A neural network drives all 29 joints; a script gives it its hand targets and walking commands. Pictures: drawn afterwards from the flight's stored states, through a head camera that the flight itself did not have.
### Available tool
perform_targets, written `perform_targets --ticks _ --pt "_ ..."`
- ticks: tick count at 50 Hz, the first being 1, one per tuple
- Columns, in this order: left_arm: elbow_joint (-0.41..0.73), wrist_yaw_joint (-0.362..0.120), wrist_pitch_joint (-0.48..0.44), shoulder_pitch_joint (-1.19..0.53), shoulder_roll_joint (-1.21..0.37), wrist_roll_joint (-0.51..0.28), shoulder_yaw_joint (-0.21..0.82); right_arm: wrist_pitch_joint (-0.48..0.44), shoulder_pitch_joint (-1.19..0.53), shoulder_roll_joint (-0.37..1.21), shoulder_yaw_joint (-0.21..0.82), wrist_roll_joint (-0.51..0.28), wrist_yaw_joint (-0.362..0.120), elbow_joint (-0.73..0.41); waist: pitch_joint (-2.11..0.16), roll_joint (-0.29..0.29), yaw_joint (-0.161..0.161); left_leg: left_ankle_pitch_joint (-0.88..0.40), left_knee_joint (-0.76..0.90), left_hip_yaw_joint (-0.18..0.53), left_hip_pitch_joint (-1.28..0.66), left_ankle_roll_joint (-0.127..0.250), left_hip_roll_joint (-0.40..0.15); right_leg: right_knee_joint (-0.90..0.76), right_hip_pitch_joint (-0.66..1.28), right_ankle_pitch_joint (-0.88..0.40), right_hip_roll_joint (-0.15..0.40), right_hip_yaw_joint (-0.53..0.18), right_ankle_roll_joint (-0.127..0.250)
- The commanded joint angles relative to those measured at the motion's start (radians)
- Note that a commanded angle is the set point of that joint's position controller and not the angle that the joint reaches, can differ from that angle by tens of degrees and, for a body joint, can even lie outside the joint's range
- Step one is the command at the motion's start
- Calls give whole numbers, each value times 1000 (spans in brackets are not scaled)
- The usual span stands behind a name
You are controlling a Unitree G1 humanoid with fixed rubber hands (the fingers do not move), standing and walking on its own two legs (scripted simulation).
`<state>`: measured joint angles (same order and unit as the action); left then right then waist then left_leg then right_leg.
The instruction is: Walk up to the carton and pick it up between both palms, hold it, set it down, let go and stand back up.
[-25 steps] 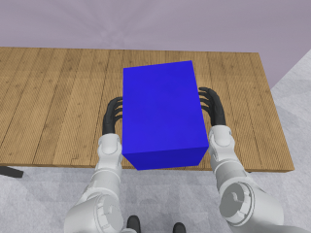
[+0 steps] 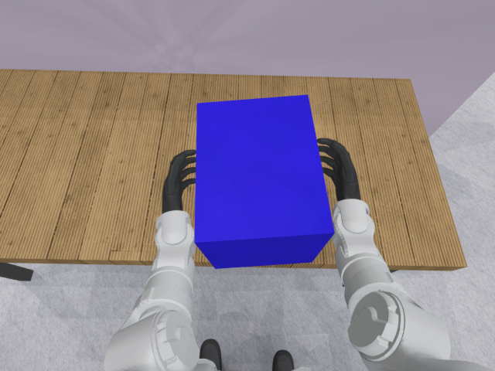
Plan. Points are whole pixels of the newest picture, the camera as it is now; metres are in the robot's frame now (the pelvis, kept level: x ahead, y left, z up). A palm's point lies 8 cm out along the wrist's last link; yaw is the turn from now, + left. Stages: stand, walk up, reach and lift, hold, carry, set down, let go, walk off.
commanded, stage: set down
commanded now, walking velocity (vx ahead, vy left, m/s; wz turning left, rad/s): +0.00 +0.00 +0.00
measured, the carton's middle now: (258, 188) +0.43 +0.01 -0.07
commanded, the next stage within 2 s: none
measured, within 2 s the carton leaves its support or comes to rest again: neither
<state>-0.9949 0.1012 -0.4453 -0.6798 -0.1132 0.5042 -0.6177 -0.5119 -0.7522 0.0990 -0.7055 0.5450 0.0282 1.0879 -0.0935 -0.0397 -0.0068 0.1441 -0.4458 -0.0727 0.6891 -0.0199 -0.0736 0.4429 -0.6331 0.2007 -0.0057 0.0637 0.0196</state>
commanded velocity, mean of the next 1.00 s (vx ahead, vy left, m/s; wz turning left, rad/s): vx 0.00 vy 0.00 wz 0.00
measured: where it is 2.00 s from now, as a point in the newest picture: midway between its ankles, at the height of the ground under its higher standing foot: outside the picture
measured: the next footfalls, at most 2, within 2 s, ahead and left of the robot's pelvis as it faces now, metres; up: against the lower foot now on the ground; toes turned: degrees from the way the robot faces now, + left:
none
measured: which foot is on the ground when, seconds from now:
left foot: down 0.00-1.00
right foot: down 0.00-1.00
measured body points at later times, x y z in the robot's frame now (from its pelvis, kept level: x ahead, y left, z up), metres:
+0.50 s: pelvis -0.01 +0.00 -0.01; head +0.14 +0.02 +0.41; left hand +0.41 +0.15 -0.04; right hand +0.41 -0.14 -0.03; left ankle +0.02 +0.13 -0.73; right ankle -0.02 -0.11 -0.73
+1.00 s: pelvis -0.03 +0.01 -0.06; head +0.11 +0.01 +0.36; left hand +0.41 +0.19 -0.07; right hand +0.44 -0.15 -0.06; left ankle +0.01 +0.13 -0.73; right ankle -0.02 -0.11 -0.73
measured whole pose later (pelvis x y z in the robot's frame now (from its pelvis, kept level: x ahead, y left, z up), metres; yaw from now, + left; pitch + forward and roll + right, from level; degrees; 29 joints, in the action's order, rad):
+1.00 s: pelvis -0.03 +0.01 -0.06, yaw -2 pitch +32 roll -2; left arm -1.52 0.15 -0.54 -0.97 0.14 -0.11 -0.11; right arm -0.53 -1.04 -0.20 -0.01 -0.20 0.07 1.60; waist -0.26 0.00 -0.06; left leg 0.32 -0.92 -0.04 1.15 -0.01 -0.09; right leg 0.90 -1.10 0.36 -0.02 0.04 0.01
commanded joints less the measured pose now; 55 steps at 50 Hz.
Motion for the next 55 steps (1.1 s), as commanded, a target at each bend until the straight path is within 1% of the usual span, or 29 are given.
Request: perform_targets --ticks 1,3,6,7,10,13,15,17,20,21,23,24,25,26,28,30,33,34,37,38,40,42,44,45,48,49,52,54,55 --pt "-49 -64 -22 -338 -402 65 194 18 -276 502 252 95 -95 137 -522 -10 -37 -282 -30 -37 -259 41 59 16 337 -362 -3 -9 -24" --pt "-70 -65 -22 -317 -395 72 187 8 -291 503 259 82 -94 115 -522 -15 -42 -270 -31 -41 -206 44 64 36 365 -390 -4 -13 -30" --pt "-43 -57 -28 -345 -399 73 196 4 -286 484 244 87 -92 127 -525 35 -33 -308 -54 -31 -267 31 58 32 280 -338 -8 -7 -19" --pt "-49 -59 -23 -338 -410 88 198 3 -282 509 254 91 -94 127 -513 13 -38 -317 -57 -34 -273 33 55 28 271 -347 -14 -2 -19" --pt "-39 -48 -27 -343 -406 74 211 1 -283 484 243 88 -99 121 -540 39 -41 -290 -72 -30 -260 29 56 44 224 -281 -12 0 -12" --pt "-69 -38 -29 -344 -388 81 189 14 -290 473 232 78 -100 125 -530 32 -51 -270 -92 -37 -233 33 57 53 214 -238 -15 -11 -8" --pt "-75 -36 -36 -342 -382 76 199 5 -309 485 257 75 -98 115 -523 27 -54 -294 -98 -32 -236 43 59 66 216 -288 -16 -3 -16" --pt "-116 -39 -36 -319 -358 60 188 7 -302 454 261 57 -93 137 -529 10 -57 -303 -116 -29 -215 46 58 81 214 -316 -14 -14 -18" --pt "-81 -27 -43 -354 -293 40 170 1 -309 390 236 39 -81 148 -558 16 -43 -269 -125 -32 -203 42 65 98 182 -258 -17 -13 -19" --pt "-102 -24 -41 -339 -293 46 155 4 -308 380 237 49 -82 156 -538 7 -54 -277 -129 -31 -214 43 65 86 183 -251 -20 -17 -16" --pt "-103 -16 -44 -343 -243 43 143 10 -307 327 222 31 -72 151 -540 25 -48 -270 -137 -30 -194 42 69 99 176 -252 -16 -25 -10" --pt "-132 -11 -41 -321 -201 43 107 15 -302 296 232 15 -68 164 -521 3 -67 -269 -136 -32 -192 50 66 102 166 -251 -10 -28 -17" --pt "-109 -6 -39 -327 -207 47 106 15 -302 299 219 6 -63 170 -539 30 -60 -264 -143 -36 -185 43 74 104 179 -247 -18 -31 -13" --pt "-94 9 -46 -320 -102 15 97 15 -293 191 232 -29 -51 160 -581 38 -81 -281 -161 -42 -165 42 71 123 186 -254 -19 -38 -13" --pt "-129 56 -53 -351 18 -48 116 7 -328 48 258 -116 -6 185 -646 48 -81 -301 -183 -49 -155 32 70 139 198 -276 -29 -58 -9" --pt "-172 82 -56 -372 88 -160 158 8 -389 -25 356 -255 31 191 -662 15 -84 -272 -215 -37 -107 38 68 179 172 -272 -34 -76 -11" --pt "-251 100 -68 -451 131 -295 271 5 -451 -111 454 -407 51 266 -738 37 -70 -288 -304 -26 -139 10 62 219 35 -208 -48 -61 4" --pt "-292 98 -73 -461 166 -330 280 2 -474 -148 495 -439 56 262 -743 23 -88 -275 -324 -29 -129 10 70 234 24 -193 -52 -56 -1" --pt "-325 107 -100 -568 216 -433 366 -12 -574 -240 566 -552 64 297 -824 46 -72 -316 -389 -6 -176 -22 62 293 -105 -158 -69 -27 3" --pt "-356 101 -107 -575 233 -457 381 -16 -589 -261 587 -579 64 307 -847 48 -73 -318 -412 -16 -191 -30 60 294 -133 -137 -70 -20 1" --pt "-419 86 -114 -571 274 -497 379 -18 -620 -284 634 -622 64 338 -819 -11 -90 -271 -432 -14 -99 -19 70 311 -94 -141 -66 -36 -13" --pt "-441 76 -122 -603 317 -542 418 -27 -641 -354 656 -664 60 353 -824 -15 -75 -236 -429 -16 -57 -30 71 334 -109 -120 -72 -30 -23" --pt "-457 67 -118 -604 321 -565 449 -33 -630 -396 666 -691 61 401 -809 15 -48 -223 -440 -7 -76 -40 67 343 -171 -96 -72 -26 -17" --pt "-468 63 -119 -612 326 -578 484 -32 -624 -409 675 -722 54 432 -822 61 -45 -225 -442 0 -93 -45 66 352 -207 -89 -74 -17 -12" --pt "-413 51 -130 -622 320 -628 538 -52 -617 -471 688 -759 36 427 -904 84 -36 -299 -473 6 -174 -70 60 362 -286 -107 -91 11 1" --pt "-417 44 -136 -630 331 -649 546 -57 -632 -475 712 -779 29 408 -932 77 -30 -307 -481 16 -188 -73 57 366 -304 -104 -89 9 3" --pt "-431 21 -153 -594 354 -698 579 -51 -621 -467 787 -843 -1 378 -930 45 -53 -282 -487 23 -111 -63 55 377 -298 -82 -80 3 -4" --pt "-390 14 -154 -634 361 -699 594 -47 -638 -474 805 -878 -14 357 -955 86 -67 -256 -483 13 -86 -63 65 385 -279 -77 -76 0 -8" --pt "-382 9 -149 -645 365 -735 613 -44 -646 -488 797 -880 -14 345 -940 63 -45 -223 -479 11 -80 -65 64 380 -303 -56 -78 -1 -16"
